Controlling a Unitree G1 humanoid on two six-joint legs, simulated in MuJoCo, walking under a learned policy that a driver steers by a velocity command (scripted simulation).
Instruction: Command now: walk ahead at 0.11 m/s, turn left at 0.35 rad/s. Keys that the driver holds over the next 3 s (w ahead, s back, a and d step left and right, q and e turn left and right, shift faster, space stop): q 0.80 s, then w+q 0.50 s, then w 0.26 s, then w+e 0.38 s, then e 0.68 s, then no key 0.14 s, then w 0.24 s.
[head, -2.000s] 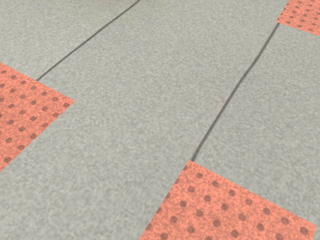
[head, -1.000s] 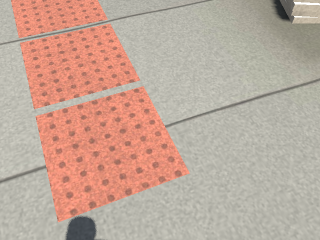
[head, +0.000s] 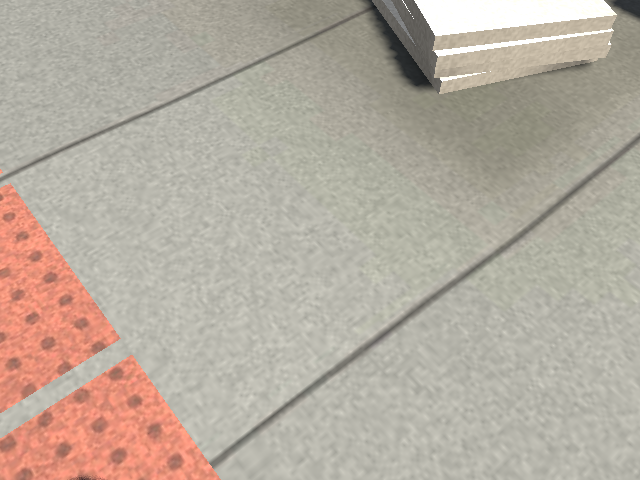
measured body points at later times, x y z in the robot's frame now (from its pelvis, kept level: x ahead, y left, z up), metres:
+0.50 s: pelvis +0.03 -0.04 +0.01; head +0.06 -0.06 +0.46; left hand +0.05 +0.26 -0.09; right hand +0.21 -0.28 -0.12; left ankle +0.00 +0.07 -0.66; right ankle +0.05 -0.13 -0.73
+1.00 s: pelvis +0.02 +0.01 +0.01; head +0.02 +0.04 +0.46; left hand -0.05 +0.30 -0.11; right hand +0.25 -0.18 -0.09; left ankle -0.05 +0.05 -0.73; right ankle +0.11 -0.11 -0.67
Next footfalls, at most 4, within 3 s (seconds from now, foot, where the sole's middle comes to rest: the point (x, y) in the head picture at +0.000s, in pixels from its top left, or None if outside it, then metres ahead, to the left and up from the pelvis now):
0.34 right None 0.09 -0.12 -0.77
0.80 left None -0.01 0.07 -0.77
1.28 right None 0.28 0.04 -0.77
1.74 left None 0.29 0.39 -0.77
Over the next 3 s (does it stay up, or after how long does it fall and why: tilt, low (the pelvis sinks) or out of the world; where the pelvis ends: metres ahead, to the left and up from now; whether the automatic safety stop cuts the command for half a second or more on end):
stays up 0.48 0.47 0.02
